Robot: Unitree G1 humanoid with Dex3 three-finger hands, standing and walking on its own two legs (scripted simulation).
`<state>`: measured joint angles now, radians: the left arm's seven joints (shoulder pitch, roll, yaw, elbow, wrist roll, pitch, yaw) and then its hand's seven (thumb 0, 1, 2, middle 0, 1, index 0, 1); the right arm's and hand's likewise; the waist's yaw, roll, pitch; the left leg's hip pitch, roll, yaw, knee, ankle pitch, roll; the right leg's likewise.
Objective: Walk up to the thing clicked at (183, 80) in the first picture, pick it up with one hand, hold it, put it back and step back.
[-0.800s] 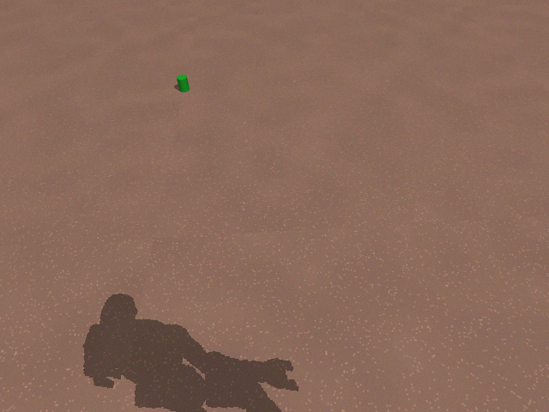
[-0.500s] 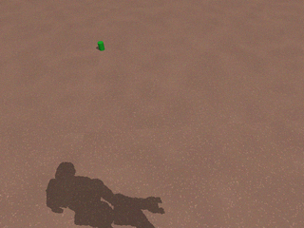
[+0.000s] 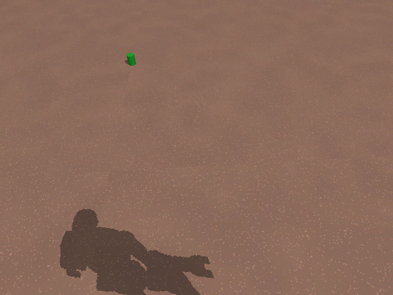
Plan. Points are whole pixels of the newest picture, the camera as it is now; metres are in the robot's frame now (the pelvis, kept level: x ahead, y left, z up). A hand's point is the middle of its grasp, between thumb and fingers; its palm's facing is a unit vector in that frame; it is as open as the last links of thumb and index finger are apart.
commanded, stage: stand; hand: left
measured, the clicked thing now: (131, 59) +2.13 +0.65 -0.74
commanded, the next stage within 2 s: walk up in 0.32 s
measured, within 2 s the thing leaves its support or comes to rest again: neither
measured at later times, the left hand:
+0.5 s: hand out of the picture +0.08 +0.30 -0.14, palm faces +0.20 -0.93 -0.31, open 7.4 cm
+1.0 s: hand (33, 238) +0.27 +0.44 -0.14, palm faces +0.40 -0.90 -0.19, open 7.4 cm
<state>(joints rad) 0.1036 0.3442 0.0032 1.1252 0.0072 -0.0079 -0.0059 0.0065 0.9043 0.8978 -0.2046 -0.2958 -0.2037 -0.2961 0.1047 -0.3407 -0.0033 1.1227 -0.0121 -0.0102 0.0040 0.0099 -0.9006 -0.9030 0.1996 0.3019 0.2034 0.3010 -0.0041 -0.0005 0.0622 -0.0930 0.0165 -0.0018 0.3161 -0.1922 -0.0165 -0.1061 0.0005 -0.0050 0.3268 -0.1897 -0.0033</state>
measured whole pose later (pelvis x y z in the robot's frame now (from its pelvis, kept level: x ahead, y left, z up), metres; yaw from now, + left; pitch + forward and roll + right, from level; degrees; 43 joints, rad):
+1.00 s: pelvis +0.26 +0.14 +0.00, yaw +30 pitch -1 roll -1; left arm 0.05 0.45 0.05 0.88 0.04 0.03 -0.18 0.01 0.90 0.90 -0.21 -0.30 -0.20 -0.30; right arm 0.37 -0.38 -0.02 1.03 0.01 -0.08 0.04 0.01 -0.89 -0.90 0.21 0.30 0.21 0.30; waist -0.01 -0.11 0.01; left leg -0.03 0.01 -0.04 0.32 -0.27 0.02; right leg -0.64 -0.08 0.08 0.97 -0.17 0.04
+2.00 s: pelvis +1.01 +0.32 -0.04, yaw +65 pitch +0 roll +3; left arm 0.13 0.51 0.12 0.71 0.04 0.05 -0.15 0.01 0.91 0.90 -0.20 -0.30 -0.20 -0.30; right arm 0.42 -0.45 -0.02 0.95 -0.03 -0.09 -0.03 0.01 -0.89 -0.90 0.21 0.30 0.22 0.30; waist -0.04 -0.14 0.04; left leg -0.26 0.14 -0.07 0.64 -0.40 -0.01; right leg -0.51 -0.16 0.09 0.74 -0.25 0.02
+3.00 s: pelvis +1.55 +0.37 -0.03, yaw +87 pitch +0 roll -1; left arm 0.31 0.45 0.08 0.73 0.06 0.08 -0.07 0.01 0.90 0.90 -0.21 -0.30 -0.21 -0.30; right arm 0.33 -0.46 -0.03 0.92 0.01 -0.09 -0.09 0.01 -0.90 -0.90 0.20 0.30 0.21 0.30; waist 0.07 -0.04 0.07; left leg -0.52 -0.02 0.10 0.94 -0.41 0.08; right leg -0.32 0.00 -0.14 0.66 -0.34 -0.08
